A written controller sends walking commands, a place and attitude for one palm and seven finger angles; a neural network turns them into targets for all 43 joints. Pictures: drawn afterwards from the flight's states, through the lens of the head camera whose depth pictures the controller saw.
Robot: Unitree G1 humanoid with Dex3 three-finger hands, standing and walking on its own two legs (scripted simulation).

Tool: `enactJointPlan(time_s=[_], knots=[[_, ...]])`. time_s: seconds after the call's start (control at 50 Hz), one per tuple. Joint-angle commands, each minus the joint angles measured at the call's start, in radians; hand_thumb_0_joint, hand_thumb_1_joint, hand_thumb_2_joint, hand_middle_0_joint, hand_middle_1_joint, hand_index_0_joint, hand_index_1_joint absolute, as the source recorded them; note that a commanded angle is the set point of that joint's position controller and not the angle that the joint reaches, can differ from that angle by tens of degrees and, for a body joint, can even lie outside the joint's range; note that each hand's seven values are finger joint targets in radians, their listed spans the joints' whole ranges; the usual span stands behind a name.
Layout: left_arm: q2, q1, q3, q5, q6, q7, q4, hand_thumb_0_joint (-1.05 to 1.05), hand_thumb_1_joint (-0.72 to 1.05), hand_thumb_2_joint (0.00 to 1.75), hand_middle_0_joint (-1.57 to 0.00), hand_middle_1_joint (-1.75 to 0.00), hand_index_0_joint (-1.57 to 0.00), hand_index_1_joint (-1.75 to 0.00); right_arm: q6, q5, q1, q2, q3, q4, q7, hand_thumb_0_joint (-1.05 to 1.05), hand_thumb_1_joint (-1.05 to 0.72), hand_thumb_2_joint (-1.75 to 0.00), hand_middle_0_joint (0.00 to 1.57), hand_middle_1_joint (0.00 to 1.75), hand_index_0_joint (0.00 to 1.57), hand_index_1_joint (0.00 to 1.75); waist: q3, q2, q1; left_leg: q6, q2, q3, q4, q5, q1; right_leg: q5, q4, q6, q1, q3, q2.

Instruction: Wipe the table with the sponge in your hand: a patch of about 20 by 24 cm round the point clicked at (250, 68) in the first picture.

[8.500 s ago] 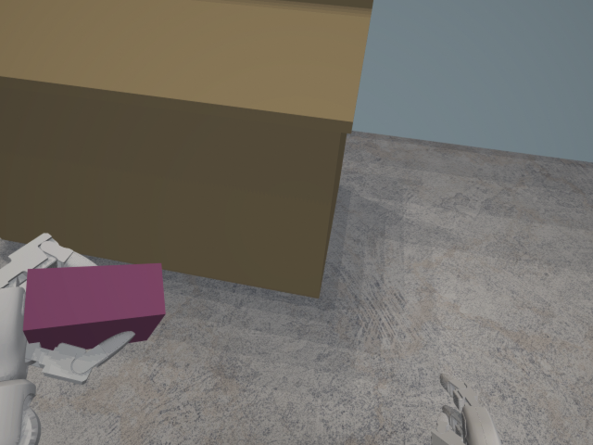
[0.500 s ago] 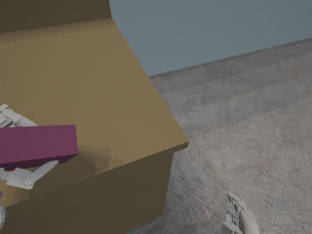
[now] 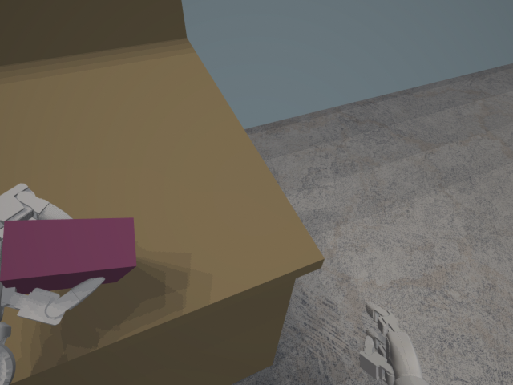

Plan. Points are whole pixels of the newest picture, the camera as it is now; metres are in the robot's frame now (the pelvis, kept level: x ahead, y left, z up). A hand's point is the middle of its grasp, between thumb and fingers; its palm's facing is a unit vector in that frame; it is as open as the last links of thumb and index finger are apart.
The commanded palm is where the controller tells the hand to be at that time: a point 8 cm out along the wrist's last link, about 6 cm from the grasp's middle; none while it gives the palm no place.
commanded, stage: come to a stop and stand still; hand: left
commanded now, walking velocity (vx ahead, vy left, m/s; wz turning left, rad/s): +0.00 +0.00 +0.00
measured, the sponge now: (88, 256) +0.22 +0.21 +0.16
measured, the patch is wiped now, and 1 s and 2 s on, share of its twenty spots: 0.00 0.00 0.00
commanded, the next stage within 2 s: look again from close up in 0.98 s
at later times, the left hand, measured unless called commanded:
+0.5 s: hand (15, 275) +0.20 +0.28 +0.16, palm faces +0.39 -0.87 -0.31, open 9.4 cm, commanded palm +0.14 +0.30 +0.18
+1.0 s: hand (0, 254) +0.22 +0.31 +0.16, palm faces +0.39 -0.86 -0.33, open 9.4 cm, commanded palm +0.16 +0.34 +0.18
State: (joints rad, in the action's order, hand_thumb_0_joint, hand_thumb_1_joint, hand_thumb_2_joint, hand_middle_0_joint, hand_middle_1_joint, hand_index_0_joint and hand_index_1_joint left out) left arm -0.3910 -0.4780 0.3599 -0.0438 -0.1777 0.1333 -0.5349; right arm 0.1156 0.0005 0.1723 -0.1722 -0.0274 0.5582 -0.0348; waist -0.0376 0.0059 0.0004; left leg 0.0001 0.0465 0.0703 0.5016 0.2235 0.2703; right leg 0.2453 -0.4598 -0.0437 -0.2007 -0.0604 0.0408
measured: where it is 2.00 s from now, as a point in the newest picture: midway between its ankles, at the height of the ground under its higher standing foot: outside the picture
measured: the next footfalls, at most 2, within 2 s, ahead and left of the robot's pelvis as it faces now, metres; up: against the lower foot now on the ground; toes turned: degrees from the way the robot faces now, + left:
none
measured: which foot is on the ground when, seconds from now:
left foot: down 0.00-1.00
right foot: down 0.00-1.00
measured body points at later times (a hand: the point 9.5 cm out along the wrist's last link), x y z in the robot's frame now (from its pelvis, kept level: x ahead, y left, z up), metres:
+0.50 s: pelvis -0.03 +0.03 +0.00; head -0.03 +0.06 +0.45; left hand +0.17 +0.32 +0.18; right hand +0.13 -0.21 -0.06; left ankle +0.03 +0.11 -0.74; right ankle -0.01 -0.09 -0.74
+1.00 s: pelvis +0.00 +0.06 +0.00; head +0.02 +0.09 +0.45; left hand +0.19 +0.35 +0.18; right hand +0.20 -0.15 -0.06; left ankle +0.03 +0.11 -0.74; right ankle +0.00 -0.09 -0.74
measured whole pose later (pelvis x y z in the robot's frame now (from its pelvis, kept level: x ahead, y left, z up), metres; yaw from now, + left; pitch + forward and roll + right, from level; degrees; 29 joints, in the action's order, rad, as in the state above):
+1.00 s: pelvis +0.00 +0.06 +0.00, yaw +0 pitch -1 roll -2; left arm -0.36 -0.39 0.33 -0.02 -0.21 0.11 -0.46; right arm 0.13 0.00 0.17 -0.18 -0.03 0.58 -0.02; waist -0.05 -0.04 -0.04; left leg -0.09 -0.06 0.03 0.43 0.19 0.22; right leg 0.20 -0.37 0.03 -0.14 0.00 0.00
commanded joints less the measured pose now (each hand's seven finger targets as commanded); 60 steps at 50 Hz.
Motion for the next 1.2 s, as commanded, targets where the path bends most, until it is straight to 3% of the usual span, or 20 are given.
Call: enactJointPlan(time_s=[0.0, 0.02, 0.04, 0.06, 0.08, 0.14, 0.18, 0.24, 0.28, 0.32, 0.4, 0.5, 0.56, 0.6, 0.66, 0.78, 0.88, 1.04, 1.12, 1.18], knots=[[-0.880, 1.058, 0.634, 0.124, -0.127, -0.005, -0.316, 0.00, 0.10, 1.30, -1.20, -1.60, -1.20, -1.60, 0.084, 0.038, 0.054, -0.199, 0.101, -0.099, -0.027, 0.00, -0.90, -0.90, 0.20, 0.30, 0.20, 0.30, -0.080, -0.149, -0.040, 0.012, -0.002, 0.034, 0.007, -0.132, 0.067, -0.459, 0.226, 0.080, -0.128, 0.175, -0.124], [-0.306, 0.509, 0.261, 0.038, -0.086, -0.058, 0.258, 0.00, 0.10, 1.30, -1.20, -1.60, -1.20, -1.60, 0.080, 0.007, 0.002, -0.090, 0.071, -0.060, -0.030, 0.00, -0.90, -0.90, 0.20, 0.30, 0.20, 0.30, 0.171, -0.113, -0.025, -0.020, -0.052, -0.049, -0.062, -0.255, -0.068, -0.456, 0.080, -0.012, -0.005, 0.183, -0.167], [-0.188, 0.250, 0.179, 0.013, -0.072, -0.072, 0.312, 0.00, 0.10, 1.30, -1.20, -1.60, -1.20, -1.60, 0.087, -0.014, 0.024, -0.167, 0.104, -0.120, -0.020, 0.00, -0.90, -0.90, 0.20, 0.30, 0.20, 0.30, 0.165, -0.006, -0.065, -0.015, 0.018, -0.012, -0.023, -0.329, -0.159, -0.576, 0.073, 0.052, -0.003, 0.235, -0.143], [-0.149, 0.228, 0.096, -0.003, -0.085, -0.080, 0.117, 0.00, 0.10, 1.30, -1.20, -1.60, -1.20, -1.60, 0.076, -0.019, 0.024, -0.173, 0.100, -0.133, -0.004, 0.00, -0.90, -0.90, 0.20, 0.30, 0.20, 0.30, 0.222, 0.048, -0.051, -0.039, 0.030, -0.036, -0.028, -0.363, -0.143, -0.546, 0.023, 0.084, 0.072, 0.176, -0.145], [-0.041, 0.166, 0.006, -0.022, -0.082, -0.074, 0.080, 0.00, 0.10, 1.30, -1.20, -1.60, -1.20, -1.60, 0.078, -0.038, -0.024, -0.148, 0.090, -0.134, 0.015, 0.00, -0.90, -0.90, 0.20, 0.30, 0.20, 0.30, 0.269, 0.124, -0.044, -0.048, 0.044, -0.036, -0.032, -0.391, -0.184, -0.462, -0.014, 0.080, 0.086, 0.151, -0.137], [-0.113, 0.113, 0.038, -0.011, -0.074, -0.041, -0.086, 0.00, 0.10, 1.30, -1.20, -1.60, -1.20, -1.60, 0.077, -0.029, -0.047, -0.154, 0.085, -0.168, 0.035, 0.00, -0.90, -0.90, 0.20, 0.30, 0.20, 0.30, 0.206, -0.087, -0.055, -0.038, 0.021, -0.052, -0.009, -0.173, -0.079, -0.248, 0.090, 0.097, 0.053, 0.173, -0.134], [-0.180, 0.087, 0.104, -0.013, -0.073, -0.013, -0.131, 0.00, 0.10, 1.30, -1.20, -1.60, -1.20, -1.60, 0.070, -0.024, -0.070, -0.150, 0.078, -0.158, 0.023, 0.00, -0.90, -0.90, 0.20, 0.30, 0.20, 0.30, 0.173, -0.152, -0.050, -0.027, -0.012, -0.055, 0.010, -0.042, -0.080, -0.066, 0.168, 0.064, -0.019, 0.213, -0.157], [-0.208, 0.129, 0.157, -0.018, -0.085, 0.002, -0.147, 0.00, 0.10, 1.30, -1.20, -1.60, -1.20, -1.60, 0.066, -0.008, -0.076, -0.143, 0.069, -0.159, -0.010, 0.00, -0.90, -0.90, 0.20, 0.30, 0.20, 0.30, 0.101, -0.104, -0.033, -0.025, -0.034, -0.072, 0.020, 0.029, -0.066, 0.197, 0.252, 0.019, -0.117, 0.258, -0.181], [-0.193, 0.154, 0.148, -0.018, -0.087, 0.008, -0.118, 0.00, 0.10, 1.30, -1.20, -1.60, -1.20, -1.60, 0.061, -0.005, -0.076, -0.148, 0.065, -0.133, -0.020, 0.00, -0.90, -0.90, 0.20, 0.30, 0.20, 0.30, 0.075, -0.025, -0.019, -0.023, -0.030, -0.091, -0.007, 0.037, -0.100, 0.267, 0.258, 0.001, -0.166, 0.243, -0.162], [-0.149, 0.180, 0.102, -0.014, -0.082, 0.002, -0.068, 0.00, 0.10, 1.30, -1.20, -1.60, -1.20, -1.60, 0.059, -0.003, -0.065, -0.149, 0.061, -0.133, -0.025, 0.00, -0.90, -0.90, 0.20, 0.30, 0.20, 0.30, 0.041, 0.005, -0.013, -0.026, -0.030, -0.101, -0.049, 0.075, -0.082, 0.303, 0.263, 0.013, -0.166, 0.209, -0.124], [-0.130, 0.226, 0.059, 0.005, -0.092, -0.008, -0.091, 0.00, 0.10, 1.30, -1.20, -1.60, -1.20, -1.60, 0.068, -0.001, -0.065, -0.160, 0.058, -0.128, -0.022, 0.00, -0.90, -0.90, 0.20, 0.30, 0.20, 0.30, 0.028, 0.074, -0.014, -0.035, 0.004, -0.154, -0.184, 0.196, -0.026, 0.254, 0.215, 0.026, -0.084, 0.146, -0.069], [-0.128, 0.184, 0.065, 0.024, -0.103, -0.009, -0.140, 0.00, 0.10, 1.30, -1.20, -1.60, -1.20, -1.60, 0.088, -0.003, -0.066, -0.156, 0.056, -0.133, -0.007, 0.00, -0.90, -0.90, 0.20, 0.30, 0.20, 0.30, 0.095, 0.153, -0.027, -0.062, 0.079, -0.252, -0.320, 0.301, 0.092, 0.035, 0.029, 0.036, 0.125, 0.089, -0.023], [-0.142, 0.137, 0.094, 0.024, -0.107, -0.011, -0.140, 0.00, 0.10, 1.30, -1.20, -1.60, -1.20, -1.60, 0.093, 0.000, -0.052, -0.153, 0.060, -0.133, -0.002, 0.00, -0.90, -0.90, 0.20, 0.30, 0.20, 0.30, 0.110, 0.076, -0.030, -0.062, 0.065, -0.224, -0.272, 0.231, 0.094, -0.017, 0.069, 0.036, 0.155, 0.100, -0.035], [-0.127, 0.131, 0.088, 0.023, -0.108, -0.013, -0.132, 0.00, 0.10, 1.30, -1.20, -1.60, -1.20, -1.60, 0.092, 0.002, -0.048, -0.154, 0.058, -0.123, 0.001, 0.00, -0.90, -0.90, 0.20, 0.30, 0.20, 0.30, 0.110, 0.090, -0.025, -0.051, 0.060, -0.221, -0.281, 0.245, 0.098, -0.008, 0.067, 0.037, 0.150, 0.092, -0.027], [-0.131, 0.154, 0.090, 0.022, -0.112, -0.014, -0.131, 0.00, 0.10, 1.30, -1.20, -1.60, -1.20, -1.60, 0.094, 0.001, -0.040, -0.153, 0.061, -0.116, 0.002, 0.00, -0.90, -0.90, 0.20, 0.30, 0.20, 0.30, 0.115, 0.054, -0.024, -0.038, 0.034, -0.197, -0.232, 0.111, 0.045, -0.077, 0.099, 0.034, 0.138, 0.096, -0.033], [-0.117, 0.207, 0.062, 0.023, -0.102, -0.010, -0.144, 0.00, 0.10, 1.30, -1.20, -1.60, -1.20, -1.60, 0.087, -0.003, -0.062, -0.146, 0.055, -0.103, 0.002, 0.00, -0.90, -0.90, 0.20, 0.30, 0.20, 0.30, 0.151, 0.101, -0.025, -0.009, 0.027, -0.172, -0.204, -0.096, -0.089, -0.144, 0.080, 0.034, 0.091, 0.083, -0.029], [-0.123, 0.183, 0.071, 0.017, -0.093, -0.005, -0.147, 0.00, 0.10, 1.30, -1.20, -1.60, -1.20, -1.60, 0.070, -0.007, -0.069, -0.144, 0.057, -0.115, 0.001, 0.00, -0.90, -0.90, 0.20, 0.30, 0.20, 0.30, 0.152, 0.062, -0.029, 0.000, 0.025, -0.174, -0.198, -0.137, -0.093, -0.155, 0.087, 0.035, 0.107, 0.080, -0.033], [-0.136, 0.141, 0.087, 0.006, -0.093, -0.003, -0.172, 0.00, 0.10, 1.30, -1.20, -1.60, -1.20, -1.60, 0.047, -0.010, -0.062, -0.150, 0.067, -0.131, -0.005, 0.00, -0.90, -0.90, 0.20, 0.30, 0.20, 0.30, 0.156, 0.093, -0.029, 0.001, 0.024, -0.169, -0.175, -0.219, -0.076, -0.197, 0.090, 0.035, 0.148, 0.075, -0.052], [-0.118, 0.120, 0.072, 0.003, -0.086, -0.003, -0.158, 0.00, 0.10, 1.30, -1.20, -1.60, -1.20, -1.60, 0.042, -0.014, -0.059, -0.151, 0.069, -0.132, -0.006, 0.00, -0.90, -0.90, 0.20, 0.30, 0.20, 0.30, 0.157, 0.083, -0.027, 0.002, 0.028, -0.165, -0.168, -0.239, -0.095, -0.192, 0.092, 0.034, 0.139, 0.078, -0.056], [-0.141, 0.111, 0.099, 0.004, -0.083, 0.005, -0.153, 0.00, 0.10, 1.30, -1.20, -1.60, -1.20, -1.60, 0.042, -0.017, -0.072, -0.148, 0.069, -0.129, -0.012, 0.00, -0.90, -0.90, 0.20, 0.30, 0.20, 0.30, 0.161, 0.063, -0.029, -0.001, 0.024, -0.159, -0.164, -0.222, -0.103, -0.199, 0.098, 0.036, 0.136, 0.084, -0.059]])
